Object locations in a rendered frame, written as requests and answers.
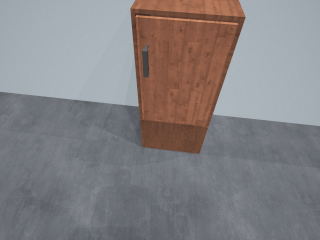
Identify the handle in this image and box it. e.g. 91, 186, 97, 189
142, 44, 149, 78

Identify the cupboard door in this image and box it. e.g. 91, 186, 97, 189
135, 15, 238, 126

